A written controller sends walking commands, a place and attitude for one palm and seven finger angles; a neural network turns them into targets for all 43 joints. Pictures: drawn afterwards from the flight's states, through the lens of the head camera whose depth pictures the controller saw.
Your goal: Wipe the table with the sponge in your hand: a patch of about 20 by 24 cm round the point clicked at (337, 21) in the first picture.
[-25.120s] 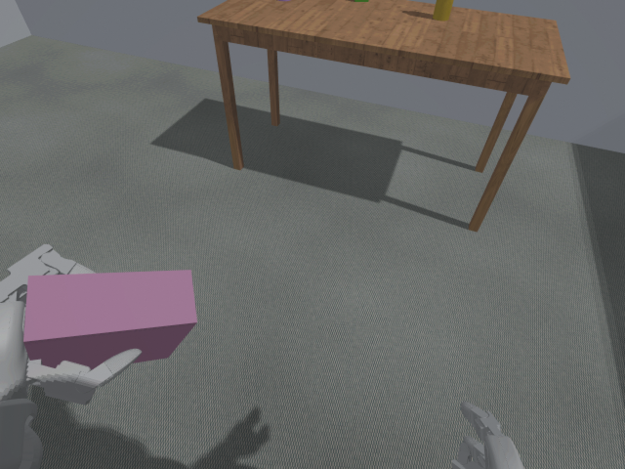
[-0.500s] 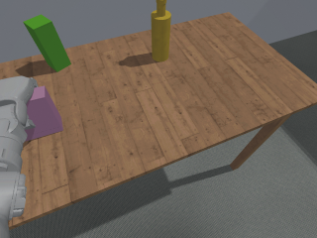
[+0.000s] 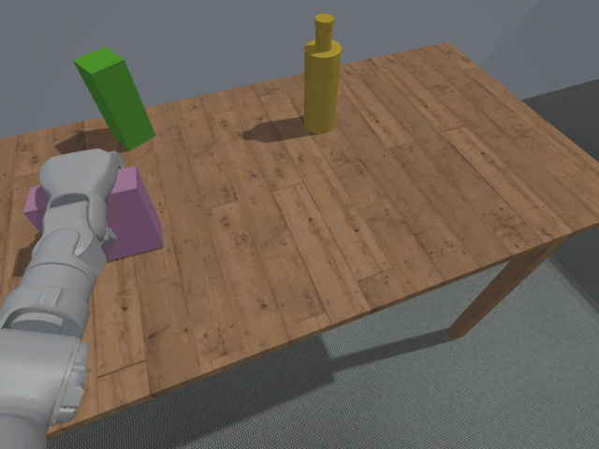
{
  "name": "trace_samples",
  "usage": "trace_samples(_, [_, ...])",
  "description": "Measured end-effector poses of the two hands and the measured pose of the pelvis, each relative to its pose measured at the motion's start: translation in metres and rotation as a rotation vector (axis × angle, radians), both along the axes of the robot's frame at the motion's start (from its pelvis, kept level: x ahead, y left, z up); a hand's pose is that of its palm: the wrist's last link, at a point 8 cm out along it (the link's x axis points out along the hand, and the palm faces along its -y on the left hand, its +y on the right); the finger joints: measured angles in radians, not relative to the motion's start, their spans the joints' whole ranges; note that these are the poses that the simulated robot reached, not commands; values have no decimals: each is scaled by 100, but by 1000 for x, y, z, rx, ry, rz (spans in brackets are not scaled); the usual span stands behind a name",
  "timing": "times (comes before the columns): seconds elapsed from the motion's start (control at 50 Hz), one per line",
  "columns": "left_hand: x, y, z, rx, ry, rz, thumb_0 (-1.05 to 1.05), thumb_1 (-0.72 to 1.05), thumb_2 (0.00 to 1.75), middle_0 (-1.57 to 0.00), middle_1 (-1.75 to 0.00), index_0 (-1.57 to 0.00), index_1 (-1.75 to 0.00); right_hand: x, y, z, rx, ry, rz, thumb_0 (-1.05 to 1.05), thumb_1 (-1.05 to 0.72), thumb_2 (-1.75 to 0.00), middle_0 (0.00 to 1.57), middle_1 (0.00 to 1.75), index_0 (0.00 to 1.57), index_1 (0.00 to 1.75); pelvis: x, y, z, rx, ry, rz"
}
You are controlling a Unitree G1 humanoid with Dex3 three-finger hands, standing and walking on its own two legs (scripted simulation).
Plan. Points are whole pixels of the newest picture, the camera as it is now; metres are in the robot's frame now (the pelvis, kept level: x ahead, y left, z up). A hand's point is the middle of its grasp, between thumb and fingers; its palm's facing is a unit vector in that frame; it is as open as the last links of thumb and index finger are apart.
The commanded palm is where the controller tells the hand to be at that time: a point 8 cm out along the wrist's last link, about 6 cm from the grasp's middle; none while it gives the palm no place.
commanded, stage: slide across to the middle lane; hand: left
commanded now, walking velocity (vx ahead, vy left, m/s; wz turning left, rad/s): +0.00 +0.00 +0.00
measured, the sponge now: (108, 229) +0.41 +0.31 +0.02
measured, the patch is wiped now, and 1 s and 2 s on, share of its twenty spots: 0.50 0.55 0.55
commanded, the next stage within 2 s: wipe back along the middle lane in 0.10 s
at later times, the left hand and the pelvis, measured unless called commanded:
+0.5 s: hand (127, 209) +0.42 +0.27 +0.07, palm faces -0.06 -0.01 -1.00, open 9.7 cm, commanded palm +0.39 +0.25 +0.11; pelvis +0.00 -0.01 +0.00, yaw -1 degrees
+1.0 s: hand (132, 233) +0.38 +0.25 +0.07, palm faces -0.04 -0.01 -1.00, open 9.7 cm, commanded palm +0.34 +0.22 +0.10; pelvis +0.00 -0.02 +0.00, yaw +0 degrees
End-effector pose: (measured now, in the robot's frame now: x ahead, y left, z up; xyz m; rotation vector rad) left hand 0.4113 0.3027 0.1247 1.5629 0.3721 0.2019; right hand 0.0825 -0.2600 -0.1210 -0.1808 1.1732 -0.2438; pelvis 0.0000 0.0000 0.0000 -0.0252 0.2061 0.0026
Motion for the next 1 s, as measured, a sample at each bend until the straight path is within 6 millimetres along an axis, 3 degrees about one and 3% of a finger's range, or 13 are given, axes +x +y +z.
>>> trace_samples(0.16, [2, -17, 0, -2, -16, -9, 0, -49, 110, -77, -139, -77, -141, 18, 3, 0, 10, -24, 29, 0, -91, -90, 20, 30, 20, 30, 2, -1, 0, 0, -4, 9])
trace_samples(0.32, [6, -32, -1, -5, -15, -1, 0, -49, 110, -77, -139, -77, -141, 19, -2, 0, 11, -29, 25, 0, -91, -90, 20, 30, 20, 30, 1, -6, 0, 3, -4, 3])
trace_samples(0.54, [-15, -44, -2, -2, -53, 4, 0, -47, 109, -75, -142, -75, -143, 18, -12, 1, 21, -41, 12, 1, -91, -90, 20, 30, 20, 30, 1, -12, 2, 8, -32, -11])
trace_samples(0.7, [-32, -52, -3, 4, -59, 14, 0, -47, 109, -75, -142, -75, -144, 39, -12, 7, 22, -105, 41, 1, -91, -90, 20, 30, 20, 30, -2, -14, 2, 12, -53, -6])
trace_samples(1.0, [-53, -64, -4, 0, -73, 16, 0, -47, 109, -75, -142, -74, -144, 78, 5, 16, 58, -204, 102, 1, -91, -90, 20, 30, 20, 30, -2, -15, 2, 15, -77, -3])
